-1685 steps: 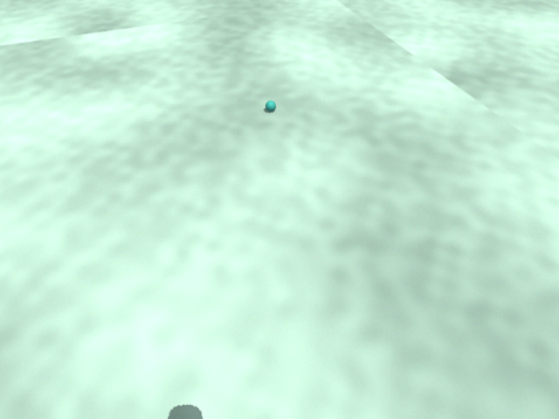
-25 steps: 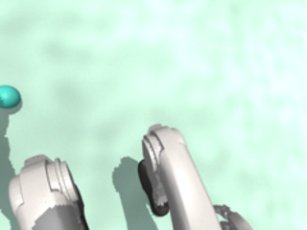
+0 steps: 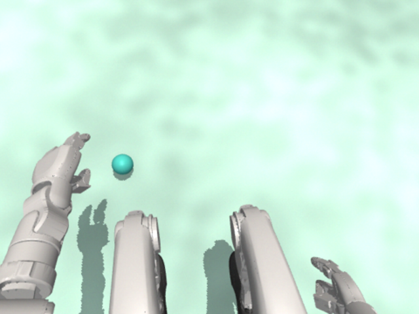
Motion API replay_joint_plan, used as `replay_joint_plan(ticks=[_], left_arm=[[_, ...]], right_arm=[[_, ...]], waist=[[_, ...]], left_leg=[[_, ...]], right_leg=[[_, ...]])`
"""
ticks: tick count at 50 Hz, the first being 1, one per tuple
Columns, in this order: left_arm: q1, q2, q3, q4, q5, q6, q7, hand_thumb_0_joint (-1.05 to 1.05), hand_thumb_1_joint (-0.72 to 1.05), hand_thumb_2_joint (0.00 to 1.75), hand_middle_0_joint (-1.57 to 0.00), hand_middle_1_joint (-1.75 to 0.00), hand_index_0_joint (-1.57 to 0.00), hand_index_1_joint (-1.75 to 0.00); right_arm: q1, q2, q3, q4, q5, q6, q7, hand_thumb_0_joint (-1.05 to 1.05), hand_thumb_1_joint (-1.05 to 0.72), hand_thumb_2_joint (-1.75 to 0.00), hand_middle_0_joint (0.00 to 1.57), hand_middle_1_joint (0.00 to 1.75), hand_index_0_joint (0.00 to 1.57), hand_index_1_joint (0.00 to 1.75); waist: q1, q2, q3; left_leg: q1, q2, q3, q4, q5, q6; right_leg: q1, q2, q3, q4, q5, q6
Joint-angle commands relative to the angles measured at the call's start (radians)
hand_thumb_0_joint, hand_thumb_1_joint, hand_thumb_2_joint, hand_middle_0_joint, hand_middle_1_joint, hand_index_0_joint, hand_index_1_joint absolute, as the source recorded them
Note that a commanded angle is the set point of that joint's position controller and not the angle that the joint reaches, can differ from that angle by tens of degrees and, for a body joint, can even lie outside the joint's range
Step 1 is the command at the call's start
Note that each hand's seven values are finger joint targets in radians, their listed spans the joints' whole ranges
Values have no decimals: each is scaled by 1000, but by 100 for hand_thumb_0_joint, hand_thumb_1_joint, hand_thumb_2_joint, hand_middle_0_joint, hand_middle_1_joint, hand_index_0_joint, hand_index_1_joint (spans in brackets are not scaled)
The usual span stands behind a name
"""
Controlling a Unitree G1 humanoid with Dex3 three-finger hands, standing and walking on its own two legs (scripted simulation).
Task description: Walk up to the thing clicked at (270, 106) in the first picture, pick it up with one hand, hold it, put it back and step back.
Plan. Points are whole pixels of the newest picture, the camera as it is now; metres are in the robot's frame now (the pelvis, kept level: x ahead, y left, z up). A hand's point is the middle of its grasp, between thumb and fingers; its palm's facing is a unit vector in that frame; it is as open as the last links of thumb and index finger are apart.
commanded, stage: home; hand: left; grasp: from above
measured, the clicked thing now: (122, 164) +0.51 +0.25 -0.41
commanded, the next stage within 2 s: none
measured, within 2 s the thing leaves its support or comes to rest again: neither
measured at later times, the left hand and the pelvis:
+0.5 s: hand (27, 248) +0.25 +0.22 +0.10, palm faces +0.06 -0.94 -0.34, open 7.4 cm; pelvis +0.03 +0.00 +0.18, yaw +6 degrees
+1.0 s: hand out of the picture +0.22 +0.21 +0.22, palm faces +0.18 -0.96 -0.21, open 7.4 cm; pelvis +0.08 +0.01 +0.27, yaw +7 degrees
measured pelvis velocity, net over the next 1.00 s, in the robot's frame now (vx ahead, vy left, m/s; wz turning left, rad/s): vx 0.08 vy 0.01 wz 0.12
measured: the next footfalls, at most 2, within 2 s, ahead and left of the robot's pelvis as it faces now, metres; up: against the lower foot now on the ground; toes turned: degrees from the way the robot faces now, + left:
none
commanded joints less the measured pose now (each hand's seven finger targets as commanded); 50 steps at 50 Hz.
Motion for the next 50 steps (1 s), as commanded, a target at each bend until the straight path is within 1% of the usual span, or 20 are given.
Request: replay_joint_plan(ticks=[1, 4, 5, 8, 9, 10, 12, 13, 14, 15, 17, 20, 22, 26, 28, 32, 39, 40, 48, 50], left_arm=[[-134, 182, 103, -346, -97, -17, 30, 0, 90, 90, -20, -30, -20, -30], [-70, 130, 89, -450, -149, 12, 43, 0, 90, 90, -20, -30, -20, -30], [-14, 109, 87, -448, -172, 31, 46, 0, 90, 90, -20, -30, -20, -30], [77, 44, 56, -510, -262, 87, 44, 0, 90, 90, -20, -30, -20, -30], [128, 38, 59, -516, -290, 108, 45, 0, 90, 90, -20, -30, -20, -30], [160, 12, 39, -551, -323, 123, 43, 0, 90, 90, -20, -30, -20, -30], [238, -1, 43, -567, -388, 157, 42, 0, 90, 90, -20, -30, -20, -30], [257, 7, 59, -580, -415, 171, 45, 0, 90, 90, -20, -30, -20, -30], [267, -5, 51, -613, -446, 179, 44, 0, 90, 90, -20, -30, -20, -30], [304, -3, 66, -629, -471, 190, 49, 0, 90, 90, -20, -30, -20, -30], [364, -33, 67, -627, -505, 208, 54, 0, 90, 90, -20, -30, -20, -30], [443, -49, 91, -676, -549, 235, 69, 0, 90, 90, -20, -30, -20, -30], [515, -99, 70, -706, -578, 263, 72, 0, 90, 90, -20, -30, -20, -30], [633, -122, 105, -760, -643, 305, 71, 0, 90, 90, -20, -30, -20, -30], [686, -150, 92, -799, -661, 317, 64, 0, 90, 90, -20, -30, -20, -30], [808, -170, 101, -876, -689, 338, 52, 0, 90, 90, -20, -30, -20, -30], [948, -197, 79, -957, -687, 346, 24, 0, 90, 90, -20, -30, -20, -30], [957, -196, 79, -960, -685, 347, 19, 0, 90, 90, -20, -30, -20, -30], [922, -186, 74, -953, -674, 340, -11, 0, 90, 90, -20, -30, -20, -30], [913, -183, 78, -957, -670, 334, -14, 0, 90, 90, -20, -30, -20, -30]], right_arm=[[74, -148, -74, -101, 21, -40, -43, 0, -90, -90, 20, 30, 20, 30], [43, -139, -72, -127, 32, -56, -67, 0, -90, -90, 20, 30, 20, 30], [33, -139, -71, -130, 37, -64, -76, 0, -90, -90, 20, 30, 20, 30], [-3, -136, -63, -135, 45, -87, -104, 0, -90, -90, 20, 30, 20, 30], [-6, -133, -63, -142, 48, -94, -113, 0, -90, -90, 20, 30, 20, 30], [-14, -126, -58, -148, 49, -102, -122, 0, -90, -90, 20, 30, 20, 30], [-28, -119, -49, -156, 53, -117, -136, 0, -90, -90, 20, 30, 20, 30], [-31, -116, -44, -155, 53, -124, -144, 0, -90, -90, 20, 30, 20, 30], [-30, -108, -43, -162, 54, -132, -150, 0, -90, -90, 20, 30, 20, 30], [-30, -101, -33, -172, 58, -139, -156, 0, -90, -90, 20, 30, 20, 30], [-25, -86, -21, -171, 58, -151, -167, 0, -90, -90, 20, 30, 20, 30], [1, -68, -9, -188, 62, -167, -192, 0, -90, -90, 20, 30, 20, 30], [25, -54, 1, -191, 62, -176, -208, 0, -90, -90, 20, 30, 20, 30], [52, -48, 12, -201, 65, -202, -242, 0, -90, -90, 20, 30, 20, 30], [69, -41, 10, -205, 63, -218, -256, 0, -90, -90, 20, 30, 20, 30], [99, -31, 10, -225, 53, -240, -276, 0, -90, -90, 20, 30, 20, 30], [110, -28, 3, -245, 39, -273, -292, 0, -90, -90, 20, 30, 20, 30], [108, -31, 1, -248, 40, -276, -293, 0, -90, -90, 20, 30, 20, 30], [96, -50, -9, -241, 28, -308, -289, 0, -90, -90, 20, 30, 20, 30], [95, -51, -12, -240, 25, -315, -288, 0, -90, -90, 20, 30, 20, 30]], waist=[[-4, 92, -550], [3, 146, -577], [4, 137, -556], [-8, 130, -508], [-6, 107, -492], [-21, 101, -474], [-22, 74, -419], [-15, 81, -394], [-24, 92, -382], [-16, 82, -370], [-16, 67, -314], [-10, 63, -315], [-19, 51, -292], [-3, 37, -237], [-11, 30, -219], [9, 44, -172], [15, -1, -105], [21, 5, -87], [12, -20, -31], [11, -12, -54]], left_leg=[[544, -30, 40, -341, 36, 43], [675, -24, 21, -450, -21, 33], [699, -24, 14, -483, -32, 32], [779, -29, -13, -572, -78, 30], [804, -28, -7, -593, -79, 30], [816, -32, -2, -612, -75, 31], [844, -37, -2, -658, -79, 34], [868, -36, 0, -680, -83, 34], [889, -36, 5, -702, -76, 33], [918, -37, -4, -732, -79, 33], [952, -38, -16, -783, -84, 34], [1034, -41, -5, -844, -9, 31], [1082, -43, 11, -886, 67, 29], [1176, -46, 24, -973, 172, 26], [1221, -48, 43, -999, 228, 26], [1311, -54, 63, -1072, 322, 21], [1399, -53, 63, -1150, 405, 21], [1401, -53, 63, -1160, 395, 22], [1426, -54, 73, -1181, 393, 25], [1443, -54, 72, -1179, 401, 23]], right_leg=[[364, 6, -39, -349, 139, -73], [408, 0, -32, -400, 111, -70], [424, -1, -32, -424, 103, -69], [473, -4, -28, -494, 77, -65], [500, -4, -24, -530, 72, -64], [530, -6, -20, -562, 69, -63], [581, -8, -12, -620, 60, -61], [599, -9, -8, -643, 55, -60], [623, -10, -4, -669, 58, -60], [658, -11, -3, -693, 54, -60], [697, -13, -2, -734, 54, -58], [804, -13, 0, -810, 109, -60], [889, -14, 0, -867, 171, -59], [1024, -13, -4, -968, 254, -55], [1080, -11, -4, -1016, 298, -54], [1177, -6, -18, -1095, 376, -49], [1260, 5, -42, -1167, 433, -48], [1258, 4, -43, -1174, 425, -48], [1263, 0, -50, -1194, 416, -42], [1268, -2, -47, -1193, 419, -43]])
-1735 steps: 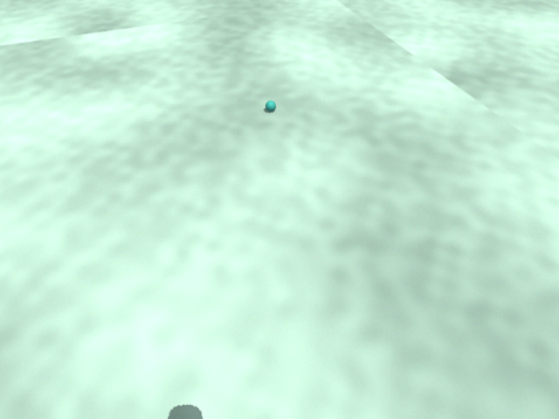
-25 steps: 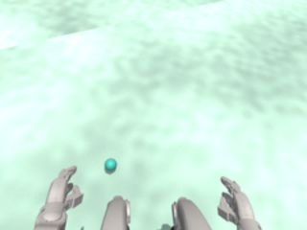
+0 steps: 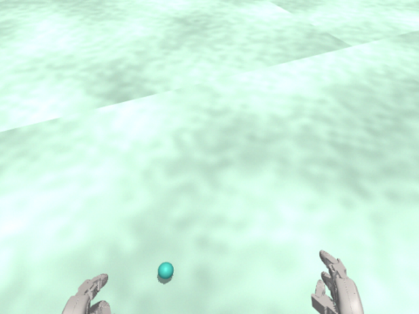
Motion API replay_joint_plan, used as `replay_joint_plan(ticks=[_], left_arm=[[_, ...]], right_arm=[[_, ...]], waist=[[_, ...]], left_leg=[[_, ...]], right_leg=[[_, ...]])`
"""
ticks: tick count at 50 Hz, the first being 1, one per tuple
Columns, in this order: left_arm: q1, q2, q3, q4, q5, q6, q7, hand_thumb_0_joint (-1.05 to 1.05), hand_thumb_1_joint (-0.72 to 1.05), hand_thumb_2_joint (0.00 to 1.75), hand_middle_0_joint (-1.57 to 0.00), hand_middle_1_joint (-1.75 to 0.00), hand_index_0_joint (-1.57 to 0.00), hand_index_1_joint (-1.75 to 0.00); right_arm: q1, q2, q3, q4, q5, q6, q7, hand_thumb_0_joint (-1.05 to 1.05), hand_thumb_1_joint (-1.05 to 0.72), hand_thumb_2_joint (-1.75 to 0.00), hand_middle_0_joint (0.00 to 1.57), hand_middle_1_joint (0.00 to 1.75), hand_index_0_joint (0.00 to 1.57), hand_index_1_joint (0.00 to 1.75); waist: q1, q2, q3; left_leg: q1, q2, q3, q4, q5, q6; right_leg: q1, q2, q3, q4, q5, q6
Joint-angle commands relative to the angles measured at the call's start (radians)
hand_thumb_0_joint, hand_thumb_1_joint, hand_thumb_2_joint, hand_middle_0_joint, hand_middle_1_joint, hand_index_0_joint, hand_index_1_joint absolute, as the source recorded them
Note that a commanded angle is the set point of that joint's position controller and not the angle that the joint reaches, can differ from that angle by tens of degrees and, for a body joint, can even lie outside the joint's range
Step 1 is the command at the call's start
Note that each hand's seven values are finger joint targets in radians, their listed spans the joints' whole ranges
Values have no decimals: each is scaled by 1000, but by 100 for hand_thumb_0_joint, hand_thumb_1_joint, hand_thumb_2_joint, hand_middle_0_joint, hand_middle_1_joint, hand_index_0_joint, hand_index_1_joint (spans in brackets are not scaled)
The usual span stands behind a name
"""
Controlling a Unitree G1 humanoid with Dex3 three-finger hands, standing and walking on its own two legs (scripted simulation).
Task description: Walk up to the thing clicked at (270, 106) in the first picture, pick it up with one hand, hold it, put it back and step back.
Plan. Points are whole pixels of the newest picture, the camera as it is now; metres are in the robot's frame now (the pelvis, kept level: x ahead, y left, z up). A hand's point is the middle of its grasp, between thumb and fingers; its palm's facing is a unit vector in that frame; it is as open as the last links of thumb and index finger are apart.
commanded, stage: home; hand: left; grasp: from above
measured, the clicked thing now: (165, 270) +0.45 +0.18 -0.68
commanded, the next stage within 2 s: stand in 1.86 s
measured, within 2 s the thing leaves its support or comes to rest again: neither
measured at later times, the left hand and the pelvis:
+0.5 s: hand out of the picture +0.15 +0.17 -0.05, palm faces +0.05 -0.98 -0.21, open 7.4 cm; pelvis -0.01 -0.01 +0.00, yaw +0 degrees
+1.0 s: hand out of the picture +0.15 +0.17 -0.05, palm faces +0.05 -0.98 -0.21, open 7.4 cm; pelvis -0.01 -0.01 +0.00, yaw +0 degrees
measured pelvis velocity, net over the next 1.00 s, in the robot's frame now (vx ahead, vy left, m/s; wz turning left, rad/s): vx -0.01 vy -0.01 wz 0.00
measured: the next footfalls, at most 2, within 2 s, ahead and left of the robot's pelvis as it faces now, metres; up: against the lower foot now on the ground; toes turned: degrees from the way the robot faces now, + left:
none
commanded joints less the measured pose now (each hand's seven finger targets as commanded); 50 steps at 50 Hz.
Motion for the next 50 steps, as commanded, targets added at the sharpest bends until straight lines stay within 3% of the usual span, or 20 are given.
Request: replay_joint_plan(ticks=[1, 16, 26, 32, 50], left_arm=[[-47, 98, 64, -182, 13, -57, -6, 0, 90, 90, -20, -30, -20, -30], [-54, 102, 62, -180, 15, -60, -1, 0, 90, 90, -20, -30, -20, -30], [-45, 103, 61, -180, 10, -62, 1, 0, 90, 90, -20, -30, -20, -30], [-52, 107, 65, -178, 11, -57, -1, 0, 90, 90, -20, -30, -20, -30], [-54, 101, 57, -177, 12, -52, -4, 0, 90, 90, -20, -30, -20, -30]], right_arm=[[-48, -120, -62, -141, -3, -69, -8, 0, -90, -90, 20, 30, 20, 30], [-75, -121, -54, -137, -5, -78, -6, 0, -90, -90, 20, 30, 20, 30], [-70, -121, -55, -134, -2, -81, -13, 0, -90, -90, 20, 30, 20, 30], [-80, -119, -52, -139, 0, -84, -14, 0, -90, -90, 20, 30, 20, 30], [-76, -118, -54, -135, 1, -91, -17, 0, -90, -90, 20, 30, 20, 30]], waist=[[-9, -8, -71], [0, -15, -59], [3, -20, -78], [9, -36, -44], [3, -13, -37]], left_leg=[[168, -36, 11, -157, 251, 16], [154, -39, 16, -163, 177, 18], [153, -39, 24, -145, 210, 21], [125, -44, 31, -156, 130, 24], [126, -36, 22, -165, 129, 18]], right_leg=[[-9, 44, -37, -129, 237, -34], [-15, 41, -32, -144, 179, -30], [-7, 36, -24, -140, 216, -27], [-22, 33, -21, -166, 139, -25], [-39, 39, -26, -144, 131, -32]])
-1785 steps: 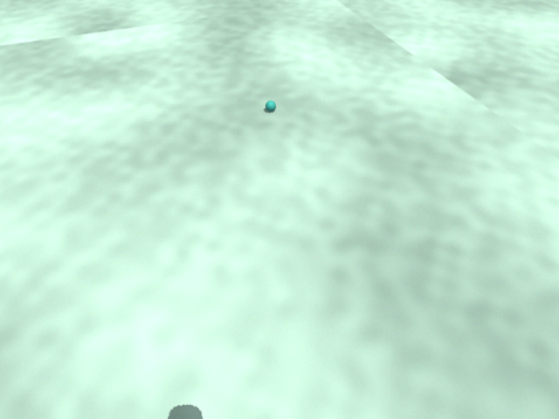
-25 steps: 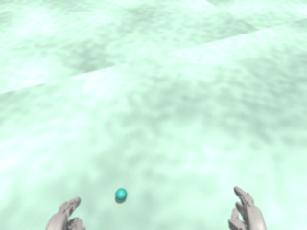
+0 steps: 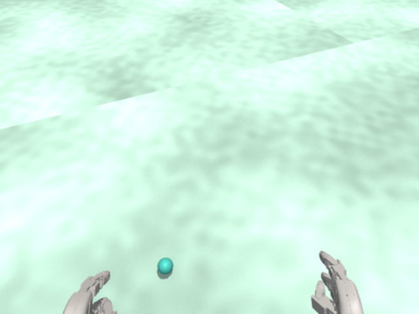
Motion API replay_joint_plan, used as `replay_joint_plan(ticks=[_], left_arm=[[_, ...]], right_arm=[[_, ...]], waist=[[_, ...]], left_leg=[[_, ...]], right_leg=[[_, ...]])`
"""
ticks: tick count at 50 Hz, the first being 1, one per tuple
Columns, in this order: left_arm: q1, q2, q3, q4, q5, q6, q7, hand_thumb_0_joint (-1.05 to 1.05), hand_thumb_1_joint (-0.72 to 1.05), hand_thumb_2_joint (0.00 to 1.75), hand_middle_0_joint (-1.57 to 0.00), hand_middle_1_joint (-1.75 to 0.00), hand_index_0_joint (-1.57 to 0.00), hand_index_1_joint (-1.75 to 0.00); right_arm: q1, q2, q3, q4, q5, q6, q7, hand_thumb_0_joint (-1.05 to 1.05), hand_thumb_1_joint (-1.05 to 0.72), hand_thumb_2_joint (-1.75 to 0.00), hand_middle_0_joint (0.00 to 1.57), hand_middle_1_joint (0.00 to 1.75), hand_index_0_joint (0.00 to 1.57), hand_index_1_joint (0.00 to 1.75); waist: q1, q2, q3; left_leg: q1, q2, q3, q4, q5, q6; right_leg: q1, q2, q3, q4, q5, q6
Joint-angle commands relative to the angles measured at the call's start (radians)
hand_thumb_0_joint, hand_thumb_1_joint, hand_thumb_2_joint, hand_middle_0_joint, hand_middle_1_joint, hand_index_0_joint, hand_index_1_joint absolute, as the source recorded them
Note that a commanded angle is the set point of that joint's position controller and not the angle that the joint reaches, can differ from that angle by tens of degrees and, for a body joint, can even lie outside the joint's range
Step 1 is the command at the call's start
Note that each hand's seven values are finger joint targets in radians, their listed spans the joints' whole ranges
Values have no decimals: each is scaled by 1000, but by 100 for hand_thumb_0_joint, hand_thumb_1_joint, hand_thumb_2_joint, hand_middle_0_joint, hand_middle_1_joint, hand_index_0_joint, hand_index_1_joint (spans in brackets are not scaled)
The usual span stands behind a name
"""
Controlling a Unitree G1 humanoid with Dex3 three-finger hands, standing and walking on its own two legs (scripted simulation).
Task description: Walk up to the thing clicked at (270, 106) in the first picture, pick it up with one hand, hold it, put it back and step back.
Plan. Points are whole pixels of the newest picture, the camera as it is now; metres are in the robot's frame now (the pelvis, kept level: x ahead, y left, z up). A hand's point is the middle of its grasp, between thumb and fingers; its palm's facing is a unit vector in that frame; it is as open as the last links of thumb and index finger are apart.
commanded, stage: home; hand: left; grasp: from above
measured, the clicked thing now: (165, 265) +0.46 +0.19 -0.68
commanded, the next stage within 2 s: stand in 0.86 s
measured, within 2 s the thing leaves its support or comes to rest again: neither
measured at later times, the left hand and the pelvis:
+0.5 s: hand (113, 309) +0.17 +0.18 -0.05, palm faces +0.04 -0.98 -0.21, open 7.4 cm; pelvis +0.01 +0.00 +0.00, yaw +0 degrees
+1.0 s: hand (113, 309) +0.17 +0.19 -0.06, palm faces +0.02 -0.97 -0.26, open 7.4 cm; pelvis +0.01 +0.00 +0.00, yaw +0 degrees
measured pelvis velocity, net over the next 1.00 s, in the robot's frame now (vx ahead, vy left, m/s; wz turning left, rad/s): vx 0.01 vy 0.00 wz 0.00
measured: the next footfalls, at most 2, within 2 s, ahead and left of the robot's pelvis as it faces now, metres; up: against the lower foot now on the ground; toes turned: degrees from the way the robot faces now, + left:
none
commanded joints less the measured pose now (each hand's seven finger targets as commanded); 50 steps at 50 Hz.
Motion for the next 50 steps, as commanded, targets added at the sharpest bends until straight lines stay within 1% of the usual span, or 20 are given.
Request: replay_joint_plan(ticks=[1, 10, 17, 19, 20, 21, 25, 26, 27, 30, 32, 35, 36, 41, 42, 44, 47, 48, 49, 50], left_arm=[[-35, 104, 67, -206, 5, -51, 3, 0, 90, 90, -20, -30, -20, -30], [-31, 102, 65, -216, 10, -54, 7, 0, 90, 90, -20, -30, -20, -30], [-18, 103, 64, -215, 6, -54, 5, 0, 90, 90, -20, -30, -20, -30], [-13, 99, 60, -195, 9, -52, 6, 0, 90, 90, -20, -30, -20, -30], [-30, 114, 73, -232, 9, -56, 7, 0, 90, 90, -20, -30, -20, -30], [-9, 97, 59, -195, 10, -54, 6, 0, 90, 90, -20, -30, -20, -30], [-8, 95, 57, -219, 6, -53, 5, 0, 90, 90, -20, -30, -20, -30], [-13, 107, 72, -218, 7, -52, 7, 0, 90, 90, -20, -30, -20, -30], [-7, 96, 59, -208, 9, -53, 7, 0, 90, 90, -20, -30, -20, -30], [-13, 106, 72, -222, 7, -54, 7, 0, 90, 90, -20, -30, -20, -30], [-8, 97, 59, -207, 7, -52, 6, 0, 90, 90, -20, -30, -20, -30], [-19, 109, 70, -219, 9, -57, 9, 0, 90, 90, -20, -30, -20, -30], [1, 86, 54, -192, 7, -55, 6, 0, 90, 90, -20, -30, -20, -30], [3, 98, 63, -203, 8, -57, 6, 0, 90, 90, -20, -30, -20, -30], [-32, 127, 80, -253, 8, -61, 9, 0, 90, 90, -20, -30, -20, -30], [-8, 92, 53, -199, 7, -56, 6, 0, 90, 90, -20, -30, -20, -30], [-13, 106, 68, -222, 4, -54, 6, 0, 90, 90, -20, -30, -20, -30], [-303, 201, 62, 129, 114, -269, 46, 0, 90, 90, -20, -30, -20, -30], [-184, 216, 87, 315, 122, -338, 44, 0, 90, 90, -20, -30, -20, -30], [-177, 235, 85, 370, 130, -372, 39, 0, 90, 90, -20, -30, -20, -30]], right_arm=[[-71, -116, -56, -165, 4, -59, -13, 0, -90, -90, 20, 30, 20, 30], [-68, -113, -57, -161, 2, -61, -14, 0, -90, -90, 20, 30, 20, 30], [-58, -120, -62, -156, 2, -54, -13, 0, -90, -90, 20, 30, 20, 30], [-63, -117, -59, -155, 2, -51, -12, 0, -90, -90, 20, 30, 20, 30], [-59, -117, -61, -156, 1, -50, -11, 0, -90, -90, 20, 30, 20, 30], [-61, -116, -60, -154, 0, -50, -11, 0, -90, -90, 20, 30, 20, 30], [-59, -117, -61, -158, 1, -47, -7, 0, -90, -90, 20, 30, 20, 30], [-61, -120, -64, -157, 2, -46, -8, 0, -90, -90, 20, 30, 20, 30], [-60, -118, -64, -158, 1, -46, -7, 0, -90, -90, 20, 30, 20, 30], [-59, -120, -64, -163, 2, -43, -7, 0, -90, -90, 20, 30, 20, 30], [-56, -119, -63, -161, 2, -41, -5, 0, -90, -90, 20, 30, 20, 30], [-58, -117, -63, -159, 1, -39, -5, 0, -90, -90, 20, 30, 20, 30], [-58, -118, -64, -162, 1, -39, -4, 0, -90, -90, 20, 30, 20, 30], [-58, -120, -65, -166, 1, -34, -2, 0, -90, -90, 20, 30, 20, 30], [-54, -117, -65, -164, 1, -33, -3, 0, -90, -90, 20, 30, 20, 30], [-59, -114, -61, -167, 1, -32, -3, 0, -90, -90, 20, 30, 20, 30], [-67, -118, -64, -178, 4, -33, -3, 0, -90, -90, 20, 30, 20, 30], [-135, -233, -99, 86, -117, 64, 57, 0, -90, -90, 20, 30, 20, 30], [-144, -244, -116, 85, -112, 106, 90, 0, -90, -90, 20, 30, 20, 30], [-139, -238, -115, 83, -115, 125, 111, 0, -90, -90, 20, 30, 20, 30]], waist=[[-1, -6, -71], [-2, -14, -86], [-5, -12, -116], [-1, -1, -83], [-1, -4, -105], [-7, -8, -96], [-1, 8, -108], [3, 14, -93], [-3, 4, -113], [2, 6, -107], [-5, -5, -107], [2, 5, -93], [-6, -9, -96], [-5, -8, -117], [5, 4, -113], [-9, -22, -89], [-2, -8, -89], [72, -44, 138], [80, -114, 47], [62, -147, 24]], left_leg=[[132, -41, 25, -163, 114, 31], [139, -40, 24, -156, 143, 31], [163, -38, 21, -144, 213, 31], [146, -38, 22, -148, 200, 30], [159, -36, 20, -150, 197, 30], [155, -37, 18, -150, 198, 29], [161, -35, 14, -152, 226, 26], [159, -34, 19, -152, 222, 26], [164, -33, 10, -153, 231, 25], [163, -35, 17, -146, 229, 27], [163, -35, 17, -146, 227, 28], [152, -33, 14, -153, 213, 25], [158, -32, 11, -151, 220, 26], [160, -33, 12, -141, 246, 26], [154, -35, 18, -137, 238, 27], [143, -38, 21, -137, 201, 30], [132, -38, 23, -140, 183, 30], [185, 19, -19, -239, 358, 85], [247, 2, 10, -209, 383, 92], [272, -14, 33, -198, 370, 91]], right_leg=[[-19, 32, -25, -172, 128, -20], [-11, 33, -26, -162, 154, -20], [8, 35, -24, -149, 220, -18], [-4, 34, -26, -152, 210, -19], [2, 35, -27, -151, 205, -20], [4, 36, -29, -149, 206, -18], [10, 36, -30, -139, 227, -23], [3, 37, -30, -141, 222, -22], [11, 39, -33, -135, 228, -22], [8, 35, -28, -143, 230, -22], [6, 36, -28, -142, 231, -20], [-3, 37, -33, -139, 213, -21], [3, 38, -34, -137, 219, -21], [11, 38, -32, -131, 244, -20], [6, 35, -29, -134, 239, -21], [-5, 35, -28, -148, 212, -16], [-8, 33, -27, -150, 194, -18], [149, -32, 43, -167, 213, -57], [188, -52, 101, -220, 230, -89], [196, -67, 133, -240, 260, -104]])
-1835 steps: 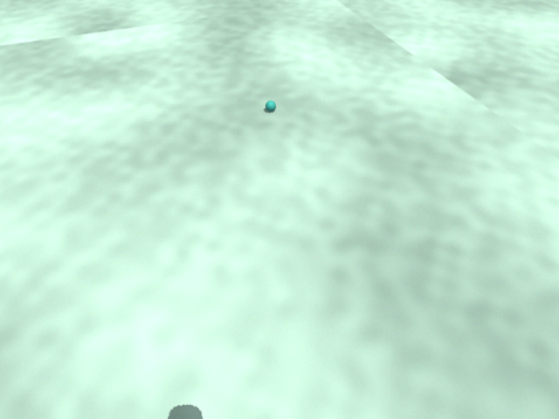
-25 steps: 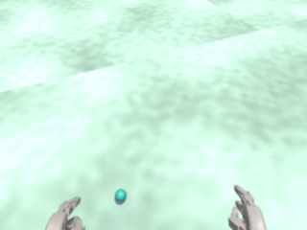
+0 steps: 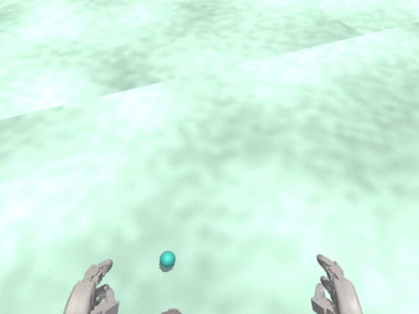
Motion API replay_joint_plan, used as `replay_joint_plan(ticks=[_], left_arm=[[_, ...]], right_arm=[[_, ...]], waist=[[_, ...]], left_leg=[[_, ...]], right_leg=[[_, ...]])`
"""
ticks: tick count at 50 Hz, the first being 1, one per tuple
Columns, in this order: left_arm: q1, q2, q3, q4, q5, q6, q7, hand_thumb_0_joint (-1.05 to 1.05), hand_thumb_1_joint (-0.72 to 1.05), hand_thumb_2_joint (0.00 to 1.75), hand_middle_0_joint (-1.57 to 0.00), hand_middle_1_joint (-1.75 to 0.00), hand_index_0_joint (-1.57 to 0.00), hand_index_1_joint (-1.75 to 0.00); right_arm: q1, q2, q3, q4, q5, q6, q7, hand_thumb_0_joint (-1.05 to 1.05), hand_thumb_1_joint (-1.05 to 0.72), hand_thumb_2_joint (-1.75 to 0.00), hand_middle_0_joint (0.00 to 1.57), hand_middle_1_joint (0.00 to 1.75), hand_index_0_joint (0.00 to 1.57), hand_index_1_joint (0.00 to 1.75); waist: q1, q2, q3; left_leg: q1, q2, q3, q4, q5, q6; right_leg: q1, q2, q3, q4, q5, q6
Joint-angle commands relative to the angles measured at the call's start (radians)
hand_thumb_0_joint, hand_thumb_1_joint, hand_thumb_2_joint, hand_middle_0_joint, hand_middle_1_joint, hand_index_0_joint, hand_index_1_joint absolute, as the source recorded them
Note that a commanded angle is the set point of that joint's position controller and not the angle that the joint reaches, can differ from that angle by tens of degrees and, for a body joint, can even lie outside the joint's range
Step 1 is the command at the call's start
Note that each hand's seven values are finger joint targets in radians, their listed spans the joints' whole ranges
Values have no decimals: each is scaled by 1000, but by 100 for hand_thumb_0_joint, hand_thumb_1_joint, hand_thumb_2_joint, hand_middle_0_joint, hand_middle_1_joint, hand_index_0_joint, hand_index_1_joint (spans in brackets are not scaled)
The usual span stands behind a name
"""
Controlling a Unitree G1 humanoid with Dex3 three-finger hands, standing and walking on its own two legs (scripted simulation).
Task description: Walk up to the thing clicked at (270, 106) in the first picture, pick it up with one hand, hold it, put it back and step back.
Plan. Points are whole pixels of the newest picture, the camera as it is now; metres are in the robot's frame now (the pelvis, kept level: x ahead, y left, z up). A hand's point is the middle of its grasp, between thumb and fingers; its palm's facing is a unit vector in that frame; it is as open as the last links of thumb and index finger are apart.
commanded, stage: stand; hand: left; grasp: from above
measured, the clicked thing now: (167, 259) +0.46 +0.19 -0.68
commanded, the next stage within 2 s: none
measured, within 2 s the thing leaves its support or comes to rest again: neither
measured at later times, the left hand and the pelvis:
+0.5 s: hand out of the picture +0.05 +0.24 -0.11, palm faces +0.02 -0.94 -0.33, open 7.4 cm; pelvis +0.00 +0.01 +0.05, yaw +0 degrees
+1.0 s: hand out of the picture +0.03 +0.25 -0.10, palm faces +0.01 -0.94 -0.35, open 7.4 cm; pelvis -0.01 +0.00 +0.06, yaw +0 degrees
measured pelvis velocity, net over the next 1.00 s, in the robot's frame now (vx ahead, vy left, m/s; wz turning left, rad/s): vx -0.01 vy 0.00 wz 0.00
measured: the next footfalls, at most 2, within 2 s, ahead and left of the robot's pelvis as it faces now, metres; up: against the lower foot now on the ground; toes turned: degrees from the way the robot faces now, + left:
none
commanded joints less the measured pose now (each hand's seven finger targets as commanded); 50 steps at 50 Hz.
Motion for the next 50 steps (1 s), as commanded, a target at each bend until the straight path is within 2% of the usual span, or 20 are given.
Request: replay_joint_plan(ticks=[1, 2, 3, 5, 8, 9, 11, 13, 15, 17, 23, 29, 34, 40, 45, 48, 50], left_arm=[[-141, 212, 101, 278, 85, -263, 18, 0, 90, 90, -20, -30, -20, -30], [-163, 214, 93, 312, 78, -281, 13, 0, 90, 90, -20, -30, -20, -30], [-181, 210, 88, 350, 77, -292, 10, 0, 90, 90, -20, -30, -20, -30], [-181, 199, 95, 427, 61, -299, 7, 0, 90, 90, -20, -30, -20, -30], [-226, 198, 91, 539, 56, -317, 12, 0, 90, 90, -20, -30, -20, -30], [-239, 201, 93, 566, 57, -324, 11, 0, 90, 90, -20, -30, -20, -30], [-226, 187, 91, 627, 56, -330, 10, 0, 90, 90, -20, -30, -20, -30], [-215, 183, 90, 688, 53, -337, 10, 0, 90, 90, -20, -30, -20, -30], [-206, 194, 90, 744, 54, -347, 9, 0, 90, 90, -20, -30, -20, -30], [-213, 202, 88, 789, 50, -353, 8, 0, 90, 90, -20, -30, -20, -30], [-212, 215, 82, 905, 39, -356, 13, 0, 90, 90, -20, -30, -20, -30], [-240, 228, 75, 979, 38, -356, 16, 0, 90, 90, -20, -30, -20, -30], [-243, 226, 70, 1031, 41, -350, 11, 0, 90, 90, -20, -30, -20, -30], [-259, 238, 69, 1064, 40, -354, 4, 0, 90, 90, -20, -30, -20, -30], [-277, 253, 67, 1079, 38, -360, 1, 0, 90, 90, -20, -30, -20, -30], [-297, 260, 68, 1082, 34, -364, 2, 0, 90, 90, -20, -30, -20, -30], [-292, 257, 65, 1090, 34, -365, 0, 0, 90, 90, -20, -30, -20, -30]], right_arm=[[-62, -227, -91, 30, -59, 90, 87, 0, -90, -90, 20, 30, 20, 30], [-63, -217, -84, 46, -44, 95, 103, 0, -90, -90, 20, 30, 20, 30], [-60, -203, -86, 74, -13, 99, 121, 0, -90, -90, 20, 30, 20, 30], [-98, -214, -100, 97, 1, 107, 136, 0, -90, -90, 20, 30, 20, 30], [-111, -202, -106, 142, 3, 127, 145, 0, -90, -90, 20, 30, 20, 30], [-107, -207, -107, 154, -1, 132, 143, 0, -90, -90, 20, 30, 20, 30], [-110, -223, -111, 179, -4, 138, 141, 0, -90, -90, 20, 30, 20, 30], [-121, -230, -111, 202, -4, 141, 138, 0, -90, -90, 20, 30, 20, 30], [-124, -228, -110, 226, 1, 148, 133, 0, -90, -90, 20, 30, 20, 30], [-99, -229, -107, 258, 5, 153, 128, 0, -90, -90, 20, 30, 20, 30], [-81, -236, -100, 332, 15, 159, 119, 0, -90, -90, 20, 30, 20, 30], [-94, -242, -92, 387, 24, 168, 117, 0, -90, -90, 20, 30, 20, 30], [-122, -250, -89, 414, 24, 174, 120, 0, -90, -90, 20, 30, 20, 30], [-142, -262, -92, 437, 25, 175, 127, 0, -90, -90, 20, 30, 20, 30], [-146, -260, -87, 453, 27, 174, 131, 0, -90, -90, 20, 30, 20, 30], [-138, -262, -84, 463, 29, 172, 132, 0, -90, -90, 20, 30, 20, 30], [-142, -264, -80, 467, 30, 172, 134, 0, -90, -90, 20, 30, 20, 30]], waist=[[7, -97, -27], [14, -48, -48], [21, -43, -53], [40, -85, -66], [36, -83, -24], [30, -68, -4], [37, 19, 15], [46, 47, 28], [42, 4, 50], [30, -12, 56], [23, -27, 56], [20, -46, 92], [27, -19, 144], [27, -6, 144], [24, -27, 129], [16, -42, 109], [18, -46, 111]], left_leg=[[197, -17, 6, -208, 343, 82], [244, -16, -4, -241, 310, 84], [266, -15, -6, -264, 287, 86], [323, -10, -1, -266, 332, 81], [331, -11, -10, -309, 250, 76], [337, -2, -21, -342, 213, 78], [329, 33, -76, -429, 156, 87], [329, 51, -107, -473, 183, 90], [343, 38, -81, -476, 200, 79], [387, 29, -61, -486, 259, 68], [487, 44, -52, -532, 398, 58], [516, 47, -47, -589, 412, 47], [486, 58, -70, -674, 231, 42], [471, 61, -77, -706, 174, 39], [501, 58, -66, -697, 225, 34], [523, 60, -56, -683, 294, 36], [537, 61, -57, -685, 303, 33]], right_leg=[[148, -50, 121, -239, 284, -103], [179, -61, 119, -225, 296, -95], [208, -64, 105, -227, 296, -83], [201, -66, 104, -254, 311, -72], [204, -82, 114, -319, 234, -66], [196, -73, 106, -325, 206, -61], [227, -46, 65, -318, 190, -50], [271, -44, 51, -328, 227, -43], [298, -56, 67, -385, 260, -49], [312, -65, 78, -415, 315, -52], [378, -85, 87, -497, 414, -47], [415, -90, 84, -568, 411, -36], [417, -80, 74, -604, 293, -32], [432, -85, 78, -635, 269, -32], [426, -94, 86, -658, 286, -31], [443, -105, 94, -667, 335, -31], [437, -103, 92, -670, 323, -30]])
